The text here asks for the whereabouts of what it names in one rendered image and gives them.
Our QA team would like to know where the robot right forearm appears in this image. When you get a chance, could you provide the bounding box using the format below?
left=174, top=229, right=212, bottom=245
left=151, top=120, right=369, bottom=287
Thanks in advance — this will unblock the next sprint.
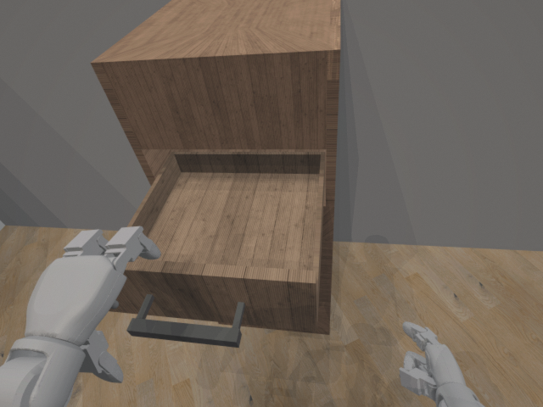
left=435, top=383, right=485, bottom=407

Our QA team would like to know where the robot right hand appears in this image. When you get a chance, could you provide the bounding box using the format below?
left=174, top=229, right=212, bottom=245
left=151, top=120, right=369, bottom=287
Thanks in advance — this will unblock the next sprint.
left=399, top=321, right=466, bottom=403

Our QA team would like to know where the robot left forearm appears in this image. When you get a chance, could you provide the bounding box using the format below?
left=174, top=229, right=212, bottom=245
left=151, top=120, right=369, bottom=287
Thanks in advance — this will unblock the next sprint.
left=0, top=336, right=86, bottom=407

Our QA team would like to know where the drawer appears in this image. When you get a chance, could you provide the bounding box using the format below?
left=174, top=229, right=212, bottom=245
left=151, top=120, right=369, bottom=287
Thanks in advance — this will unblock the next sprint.
left=109, top=152, right=325, bottom=332

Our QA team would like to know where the robot left hand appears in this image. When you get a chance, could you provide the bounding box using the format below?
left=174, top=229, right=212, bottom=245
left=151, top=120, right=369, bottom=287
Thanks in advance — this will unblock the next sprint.
left=25, top=226, right=161, bottom=383

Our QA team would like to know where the cabinet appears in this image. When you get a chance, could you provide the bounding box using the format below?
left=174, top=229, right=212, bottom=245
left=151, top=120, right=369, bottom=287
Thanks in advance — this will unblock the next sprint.
left=91, top=0, right=340, bottom=335

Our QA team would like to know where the handle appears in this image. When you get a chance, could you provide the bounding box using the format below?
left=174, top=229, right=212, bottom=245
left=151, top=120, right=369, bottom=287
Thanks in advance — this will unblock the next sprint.
left=127, top=294, right=245, bottom=348

